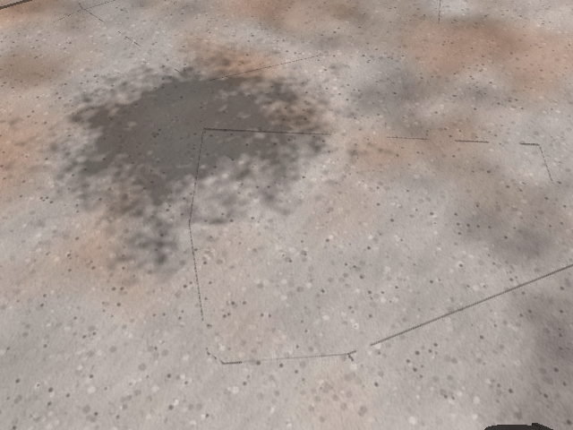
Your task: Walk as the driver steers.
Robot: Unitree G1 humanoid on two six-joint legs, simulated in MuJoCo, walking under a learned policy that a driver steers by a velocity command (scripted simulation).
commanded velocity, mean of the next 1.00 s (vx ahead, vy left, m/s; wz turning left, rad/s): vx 0.22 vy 0.00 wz -0.07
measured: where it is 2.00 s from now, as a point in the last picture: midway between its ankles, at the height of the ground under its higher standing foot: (326, 409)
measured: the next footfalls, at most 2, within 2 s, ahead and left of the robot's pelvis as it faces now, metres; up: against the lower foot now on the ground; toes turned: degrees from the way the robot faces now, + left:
left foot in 0.06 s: +0.20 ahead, +0.11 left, +0.00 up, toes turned +0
right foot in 0.52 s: +0.38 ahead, -0.08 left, +0.00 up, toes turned -3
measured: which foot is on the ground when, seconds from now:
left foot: up 0.00-0.04, down 0.06-0.52, up 0.54-0.80, down 0.82-1.00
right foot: down 0.00-0.06, up 0.08-0.50, down 0.52-1.00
